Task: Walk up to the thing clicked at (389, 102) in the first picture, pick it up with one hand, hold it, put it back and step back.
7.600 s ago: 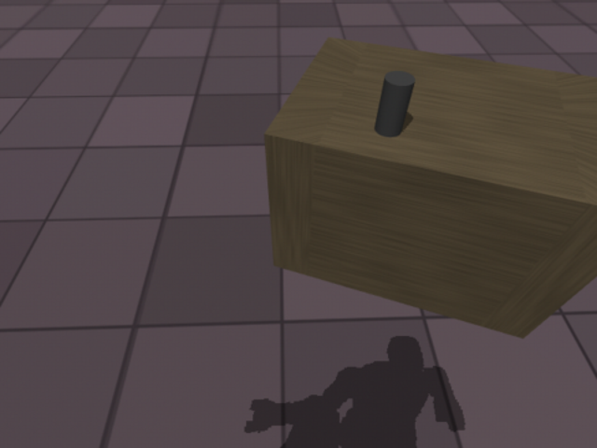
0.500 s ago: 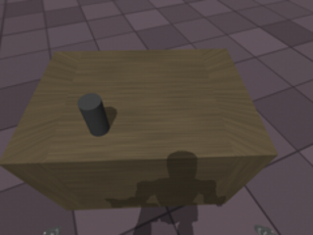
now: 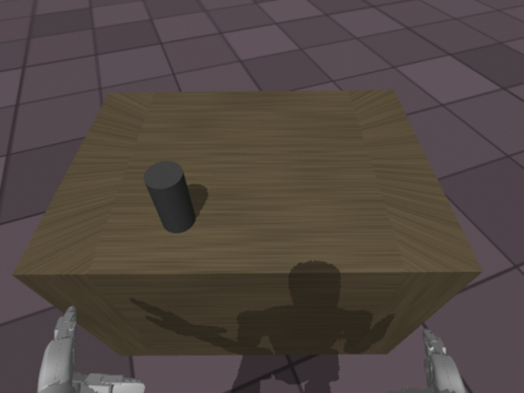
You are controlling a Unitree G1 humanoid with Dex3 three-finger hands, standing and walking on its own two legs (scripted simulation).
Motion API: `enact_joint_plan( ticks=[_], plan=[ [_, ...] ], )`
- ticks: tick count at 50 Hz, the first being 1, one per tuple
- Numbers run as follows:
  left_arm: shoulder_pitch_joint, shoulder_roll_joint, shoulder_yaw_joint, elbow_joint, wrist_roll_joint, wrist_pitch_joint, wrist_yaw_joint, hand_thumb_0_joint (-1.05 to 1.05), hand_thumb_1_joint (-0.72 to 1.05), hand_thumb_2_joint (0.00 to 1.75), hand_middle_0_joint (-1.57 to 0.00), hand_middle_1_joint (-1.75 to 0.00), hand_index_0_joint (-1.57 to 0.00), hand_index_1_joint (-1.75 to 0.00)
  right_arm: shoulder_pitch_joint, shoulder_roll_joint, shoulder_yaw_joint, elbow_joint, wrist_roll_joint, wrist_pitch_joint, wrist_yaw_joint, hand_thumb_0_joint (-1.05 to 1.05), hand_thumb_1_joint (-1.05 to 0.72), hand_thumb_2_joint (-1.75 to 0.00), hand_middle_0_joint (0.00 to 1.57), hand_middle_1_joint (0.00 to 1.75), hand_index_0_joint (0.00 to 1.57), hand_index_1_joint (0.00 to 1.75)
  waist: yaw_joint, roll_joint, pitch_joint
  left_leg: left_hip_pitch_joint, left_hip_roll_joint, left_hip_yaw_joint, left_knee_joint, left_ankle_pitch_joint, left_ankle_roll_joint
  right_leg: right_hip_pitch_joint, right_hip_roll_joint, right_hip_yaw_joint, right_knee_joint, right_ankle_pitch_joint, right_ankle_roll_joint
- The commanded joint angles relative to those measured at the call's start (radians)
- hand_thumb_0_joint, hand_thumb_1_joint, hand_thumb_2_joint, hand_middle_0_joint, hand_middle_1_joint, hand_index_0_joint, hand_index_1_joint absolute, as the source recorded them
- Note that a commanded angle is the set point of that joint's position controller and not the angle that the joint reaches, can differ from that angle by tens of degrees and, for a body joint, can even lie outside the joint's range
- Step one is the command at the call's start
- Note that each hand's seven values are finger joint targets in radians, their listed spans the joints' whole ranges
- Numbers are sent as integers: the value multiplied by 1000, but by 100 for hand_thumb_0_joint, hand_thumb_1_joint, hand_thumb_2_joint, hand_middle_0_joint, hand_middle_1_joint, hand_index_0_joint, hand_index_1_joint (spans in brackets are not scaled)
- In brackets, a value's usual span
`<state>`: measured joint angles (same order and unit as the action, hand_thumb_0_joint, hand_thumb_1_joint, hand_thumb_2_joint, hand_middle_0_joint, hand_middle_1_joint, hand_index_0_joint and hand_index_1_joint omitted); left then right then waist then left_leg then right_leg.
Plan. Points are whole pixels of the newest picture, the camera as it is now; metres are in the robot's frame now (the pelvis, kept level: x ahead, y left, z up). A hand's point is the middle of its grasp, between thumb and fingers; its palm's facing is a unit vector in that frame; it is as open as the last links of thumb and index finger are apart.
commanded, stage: rise first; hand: left
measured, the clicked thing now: (171, 199) +0.49 +0.21 -0.05
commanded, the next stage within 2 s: go down in 0.92 s
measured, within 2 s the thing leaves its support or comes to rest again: neither
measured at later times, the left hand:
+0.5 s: hand (83, 347) +0.18 +0.27 -0.01, palm faces +0.33 -0.86 -0.38, open 17.5 cm
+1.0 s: hand (67, 348) +0.17 +0.27 +0.03, palm faces +0.35 -0.85 -0.39, open 17.5 cm
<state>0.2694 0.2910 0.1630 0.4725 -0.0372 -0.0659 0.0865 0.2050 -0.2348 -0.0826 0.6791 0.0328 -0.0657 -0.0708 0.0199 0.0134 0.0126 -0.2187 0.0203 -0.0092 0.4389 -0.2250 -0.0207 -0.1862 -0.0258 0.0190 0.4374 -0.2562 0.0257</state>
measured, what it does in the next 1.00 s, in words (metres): stands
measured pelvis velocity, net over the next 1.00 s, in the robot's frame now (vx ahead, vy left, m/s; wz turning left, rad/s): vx -0.01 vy -0.01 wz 0.01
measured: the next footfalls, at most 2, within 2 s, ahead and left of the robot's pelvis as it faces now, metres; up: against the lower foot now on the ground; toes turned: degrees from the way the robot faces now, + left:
none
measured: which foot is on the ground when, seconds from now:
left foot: down 0.00-1.00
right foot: down 0.00-1.00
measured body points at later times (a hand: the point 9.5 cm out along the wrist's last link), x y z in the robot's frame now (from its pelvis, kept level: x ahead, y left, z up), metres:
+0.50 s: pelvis +0.00 -0.01 +0.00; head +0.00 -0.02 +0.45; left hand +0.16 +0.31 +0.02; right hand +0.16 -0.27 -0.09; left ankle +0.00 +0.13 -0.74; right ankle -0.02 -0.14 -0.74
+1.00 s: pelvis -0.01 -0.01 +0.00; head -0.02 -0.02 +0.45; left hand +0.15 +0.31 +0.05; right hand +0.15 -0.26 -0.09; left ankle +0.00 +0.13 -0.74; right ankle -0.02 -0.14 -0.74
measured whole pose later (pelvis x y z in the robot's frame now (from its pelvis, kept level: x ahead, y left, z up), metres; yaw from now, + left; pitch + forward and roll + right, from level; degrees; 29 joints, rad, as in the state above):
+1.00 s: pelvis -0.01 -0.01 +0.00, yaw +1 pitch -4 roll +0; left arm 0.39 0.31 0.26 0.12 -0.04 -0.17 0.06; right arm 0.24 -0.22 -0.09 0.63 0.01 -0.09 -0.05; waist 0.04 0.03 0.04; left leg -0.15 0.02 -0.03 0.41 -0.20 -0.03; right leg -0.12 -0.02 0.00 0.43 -0.25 0.02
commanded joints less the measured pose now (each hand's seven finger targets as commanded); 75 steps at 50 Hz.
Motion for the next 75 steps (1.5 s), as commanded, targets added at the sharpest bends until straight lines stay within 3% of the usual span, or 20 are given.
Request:
enact_joint_plan(
  ticks=[1, 12, 19, 25, 42, 43, 50, 51, 52, 53, 54, 55, 56, 60, 61, 64, 67, 68, 69, 75],
  plan=[
    [-44, 204, 108, -246, 1, -67, 15, 0, -54, 3, -5, -5, -4, -6, -35, -169, -63, -209, -6, -61, -18, 0, 53, -3, 5, 5, 5, 5, 1, 14, -149, 93, -18, 51, -50, 214, 18, 50, 27, -58, -57, 217, -31],
    [6, 191, 138, -372, -9, -72, -6, 0, -53, 3, -4, -4, -4, -5, 7, -105, -33, -236, -5, -51, 7, 0, 55, -3, 5, 5, 5, 5, 19, 32, -65, 79, -19, 56, -64, 221, 16, 48, 24, -65, -70, 225, -30],
    [0, 218, 176, -427, -8, -84, -3, 0, -56, 5, -5, -5, -4, -6, -32, -163, -87, -254, -16, -58, -3, 0, 53, -4, 5, 5, 5, 5, 13, 23, -75, 102, -17, 49, -66, 212, 16, 58, 25, -65, -74, 213, -29],
    [29, 204, 170, -451, -5, -102, -9, 0, -56, 5, -5, -5, -4, -6, -21, -105, -45, -214, -17, -55, 1, 0, 53, -4, 5, 5, 5, 5, 24, 15, -48, 98, -25, 53, -73, 179, 24, 46, 17, -64, -85, 185, -25],
    [38, 218, 205, -510, -6, -151, -17, 0, -55, 6, -5, -5, -4, -6, -25, -121, -66, -190, -20, -78, 2, 0, 54, -5, 5, 5, 5, 5, 6, 17, -32, 99, -29, 51, -85, 119, 28, 28, 16, -66, -100, 127, -24],
    [34, 207, 193, -542, -6, -158, -20, 0, -56, 6, -5, -5, -4, -6, -46, -88, -29, -195, -18, -80, 8, 0, 54, -5, 5, 5, 5, 5, 28, 25, -24, 87, -27, 47, -91, 108, 27, 33, 19, -70, -98, 111, -28],
    [55, 232, 225, -551, -6, -180, -18, 0, -56, 7, -5, -5, -4, -6, -49, -128, -62, -227, -19, -89, 6, 0, 54, -6, 5, 5, 5, 5, 26, 10, -32, 86, -31, 48, -91, 97, 28, 38, 16, -69, -105, 97, -26],
    [58, 217, 207, -571, -6, -183, -20, 0, -61, 0, -5, -6, -8, -3, -54, -120, -59, -213, -19, -90, 8, 0, 53, -4, 5, 5, 5, 5, 25, 31, -24, 88, -32, 49, -94, 87, 27, 29, 16, -68, -104, 88, -27],
    [23, 80, 147, -588, -23, -203, -49, 0, -54, 8, -4, -4, -2, -6, -86, -63, -15, -200, -29, -93, 27, 0, 60, -4, 5, 5, 5, 5, 19, 6, -24, 34, -34, 45, -51, 49, 23, -3, 22, -63, -80, 47, -23],
    [56, 282, 275, -547, -3, -190, -20, 0, -61, 0, -6, -5, -8, -3, -29, -170, -118, -177, -22, -92, 4, 0, 52, -4, 5, 5, 5, 5, 22, 37, -35, 95, -28, 47, -97, 72, 25, 22, 20, -70, -99, 75, -28],
    [48, 133, 198, -551, -20, -207, -45, 0, -61, 0, -8, -6, -8, -5, -58, -113, -55, -169, -33, -91, 21, 0, 51, -5, 5, 5, 5, 5, 14, 26, -36, 37, -28, 41, -50, 63, 21, -3, 24, -65, -70, 65, -24],
    [27, 132, 184, -568, -17, -216, -59, 0, -61, 0, -7, -6, -8, -6, -78, -96, -49, -182, -30, -98, 29, 0, 51, -5, 5, 5, 5, 5, 16, 11, -49, 40, -26, 37, -40, 71, 21, -4, 25, -66, -58, 68, -24],
    [-13, 188, 252, -565, -23, -219, -57, 0, -61, 0, -8, -6, -8, -6, -95, -127, -72, -201, -33, -95, 25, 0, 51, -5, 5, 5, 5, 5, 19, -3, -88, 45, -26, 34, -31, 84, 23, 2, 23, -64, -56, 78, -24],
    [-71, 230, 272, -520, -19, -235, -74, 0, -61, 0, -7, -6, -8, -5, -54, -122, -68, -221, -32, -86, 23, 0, 53, -5, 5, 5, 5, 5, -1, 2, -64, 27, -32, 35, -15, 75, 23, -21, 19, -59, -48, 80, -19],
    [-88, 260, 306, -484, -27, -241, -79, 0, -61, 0, -6, -6, -7, -6, -73, -160, -101, -246, -32, -88, 18, 0, 53, -5, 5, 5, 5, 5, -10, -16, -82, 22, -32, 33, -9, 71, 24, -23, 18, -58, -40, 82, -17],
    [-217, 278, 323, -463, -61, -261, -111, 0, -61, 0, -7, -6, -8, -6, -37, -130, -90, -173, -29, -87, 16, 0, 52, -5, 5, 5, 5, 5, -15, 27, -96, 9, -34, 32, 7, 61, 25, -42, 8, -52, -23, 86, -17],
    [-314, 311, 332, -361, -91, -271, -169, 0, -61, 0, -7, -5, -8, -5, -45, -119, -74, -177, -18, -94, 13, 0, 53, -5, 5, 5, 5, 5, -39, 18, -100, -3, -33, 26, 26, 65, 29, -62, 5, -48, -10, 102, -17],
    [-365, 315, 327, -348, -104, -280, -196, 0, -61, 1, -6, -5, -7, -5, -67, -82, -33, -180, -16, -91, 13, 0, 53, -5, 5, 5, 5, 5, -34, 21, -109, -10, -36, 24, 33, 60, 31, -70, 0, -44, -9, 98, -15],
    [-390, 346, 341, -295, -118, -283, -228, 0, -61, 0, -7, -5, -7, -5, -107, -126, -69, -186, -11, -96, 6, 0, 53, -5, 5, 5, 5, 5, -42, 23, -101, -20, -36, 21, 32, 28, 30, -87, 3, -44, -7, 67, -17],
    [-541, 458, 396, -101, -193, -277, -384, 0, -59, 1, -6, -4, -7, -3, -78, -148, -56, -126, -2, -101, -10, 0, 55, -4, 5, 5, 5, 5, -35, 79, -179, -37, -26, 4, 52, 56, 27, -94, 15, -51, 35, 94, -31]
  ],
)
